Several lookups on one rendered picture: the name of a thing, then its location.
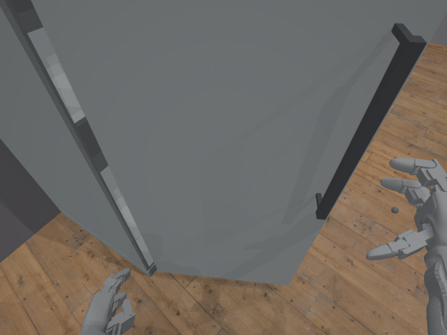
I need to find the fridge door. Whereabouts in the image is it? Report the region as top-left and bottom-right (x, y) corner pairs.
(31, 0), (447, 285)

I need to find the handle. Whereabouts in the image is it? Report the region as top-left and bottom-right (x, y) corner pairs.
(316, 23), (427, 220)

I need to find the right robot hand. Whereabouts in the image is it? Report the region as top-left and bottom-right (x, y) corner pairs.
(366, 158), (447, 260)

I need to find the robot right forearm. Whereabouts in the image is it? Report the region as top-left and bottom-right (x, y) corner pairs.
(424, 245), (447, 335)

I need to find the left robot hand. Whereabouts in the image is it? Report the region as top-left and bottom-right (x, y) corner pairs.
(80, 268), (135, 335)

